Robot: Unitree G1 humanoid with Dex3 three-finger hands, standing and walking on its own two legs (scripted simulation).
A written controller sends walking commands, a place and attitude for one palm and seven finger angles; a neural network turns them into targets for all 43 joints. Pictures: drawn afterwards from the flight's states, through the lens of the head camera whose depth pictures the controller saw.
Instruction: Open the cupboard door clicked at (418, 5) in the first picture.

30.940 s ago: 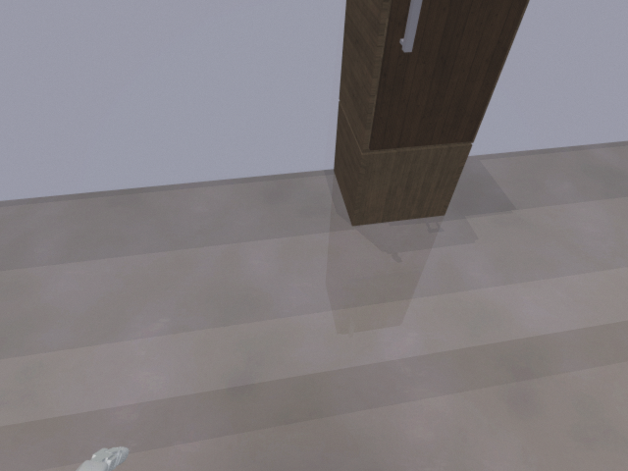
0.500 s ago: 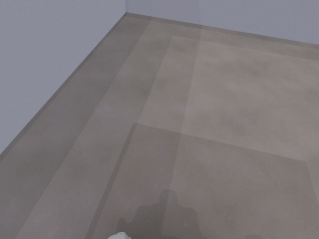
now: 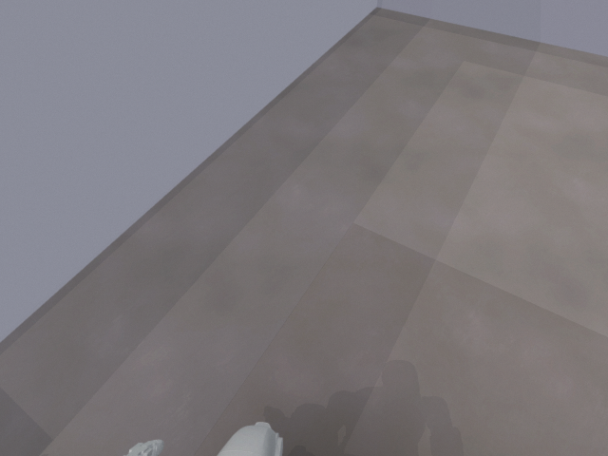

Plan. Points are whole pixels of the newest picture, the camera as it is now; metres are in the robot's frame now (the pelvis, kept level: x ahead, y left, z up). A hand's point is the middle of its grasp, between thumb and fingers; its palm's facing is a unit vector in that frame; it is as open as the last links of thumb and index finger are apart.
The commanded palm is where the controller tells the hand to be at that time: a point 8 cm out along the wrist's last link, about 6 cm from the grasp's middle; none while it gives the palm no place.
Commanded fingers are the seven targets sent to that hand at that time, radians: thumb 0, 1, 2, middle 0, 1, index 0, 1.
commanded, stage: turn to face it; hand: left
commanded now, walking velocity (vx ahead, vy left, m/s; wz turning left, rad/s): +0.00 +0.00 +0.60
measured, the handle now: out of the picture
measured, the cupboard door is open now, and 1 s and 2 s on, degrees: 42 42 42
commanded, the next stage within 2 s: none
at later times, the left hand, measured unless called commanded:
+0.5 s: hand out of the picture +0.04 +0.21 -0.16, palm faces +0.34 -0.89 -0.30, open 7.4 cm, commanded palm none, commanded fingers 0.00 0.90 0.90 -0.20 -0.30 -0.20 -0.30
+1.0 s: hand out of the picture -0.03 +0.18 -0.17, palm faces +0.62 -0.75 -0.24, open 7.4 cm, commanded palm none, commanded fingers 0.00 0.90 0.90 -0.20 -0.30 -0.20 -0.30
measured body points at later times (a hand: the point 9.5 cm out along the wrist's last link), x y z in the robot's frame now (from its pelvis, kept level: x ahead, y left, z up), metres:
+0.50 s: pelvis +0.02 -0.04 -0.01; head +0.07 -0.03 +0.44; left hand +0.02 +0.25 -0.14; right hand +0.19 -0.24 -0.16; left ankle +0.00 +0.12 -0.73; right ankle +0.07 -0.15 -0.74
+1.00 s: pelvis +0.03 -0.03 +0.00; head +0.07 +0.02 +0.44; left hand -0.07 +0.22 -0.15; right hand +0.25 -0.18 -0.14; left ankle -0.03 +0.07 -0.73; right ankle +0.08 -0.17 -0.67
